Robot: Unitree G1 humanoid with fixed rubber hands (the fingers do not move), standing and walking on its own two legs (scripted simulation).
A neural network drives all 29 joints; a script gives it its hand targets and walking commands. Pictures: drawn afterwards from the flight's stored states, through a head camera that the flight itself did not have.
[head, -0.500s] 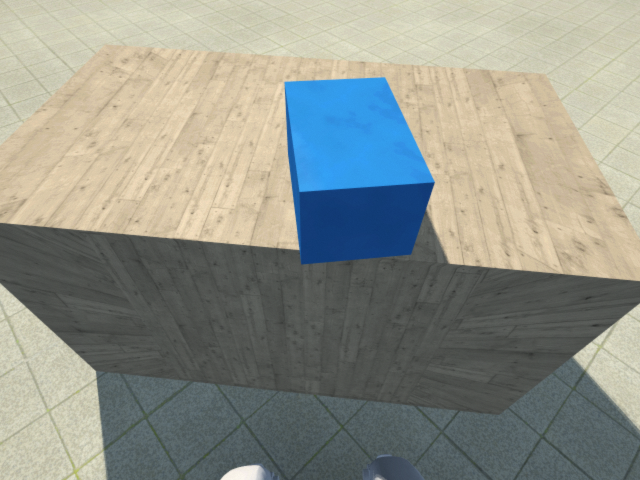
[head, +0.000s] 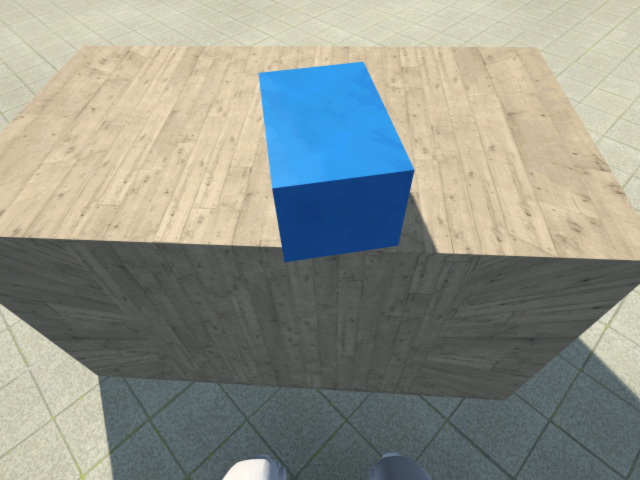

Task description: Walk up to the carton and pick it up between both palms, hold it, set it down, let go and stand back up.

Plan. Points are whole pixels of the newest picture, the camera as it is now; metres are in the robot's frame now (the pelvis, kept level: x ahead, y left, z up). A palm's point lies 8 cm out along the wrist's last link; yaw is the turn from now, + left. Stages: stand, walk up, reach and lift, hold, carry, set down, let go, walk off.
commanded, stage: walk up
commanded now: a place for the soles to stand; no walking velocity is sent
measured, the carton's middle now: (326, 156) +0.58 +0.01 +0.06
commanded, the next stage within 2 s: none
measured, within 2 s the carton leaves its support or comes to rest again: neither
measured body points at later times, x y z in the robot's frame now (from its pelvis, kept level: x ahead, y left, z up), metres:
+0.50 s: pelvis +0.00 +0.01 +0.00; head +0.04 +0.00 +0.45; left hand +0.08 +0.34 -0.09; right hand +0.10 -0.31 -0.11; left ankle +0.03 +0.12 -0.68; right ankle +0.04 -0.13 -0.68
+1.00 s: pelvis +0.00 +0.01 +0.00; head +0.04 +0.00 +0.45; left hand +0.08 +0.34 -0.09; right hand +0.11 -0.31 -0.11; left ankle +0.03 +0.12 -0.68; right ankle +0.04 -0.13 -0.68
